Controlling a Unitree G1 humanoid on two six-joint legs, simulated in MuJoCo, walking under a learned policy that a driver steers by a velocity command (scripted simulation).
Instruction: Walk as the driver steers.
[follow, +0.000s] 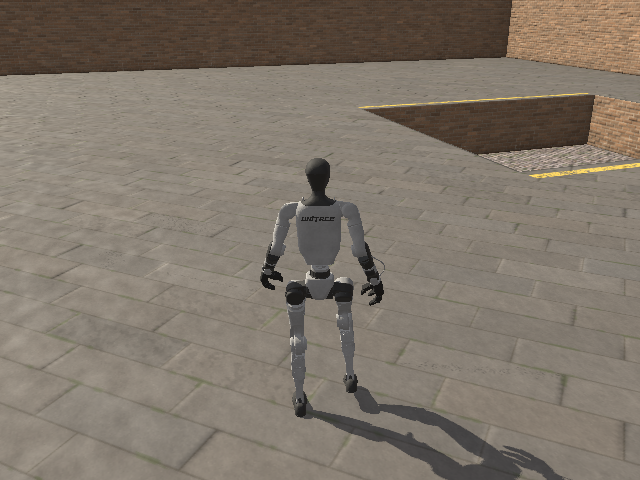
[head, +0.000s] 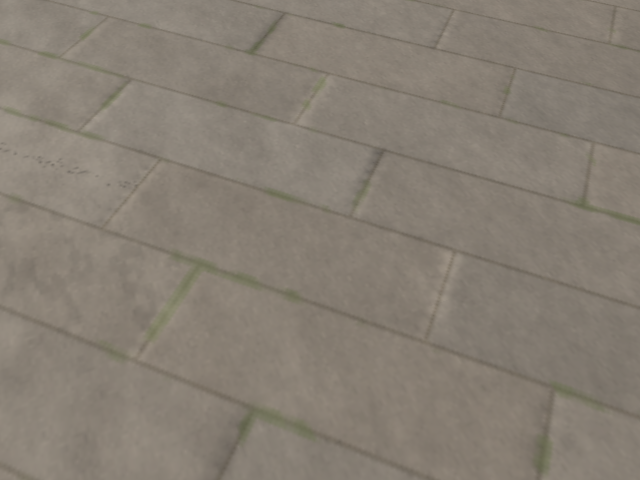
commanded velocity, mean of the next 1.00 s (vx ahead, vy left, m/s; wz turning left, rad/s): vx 0.50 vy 0.00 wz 0.27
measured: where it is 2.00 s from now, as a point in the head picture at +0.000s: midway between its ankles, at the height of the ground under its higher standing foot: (185, 269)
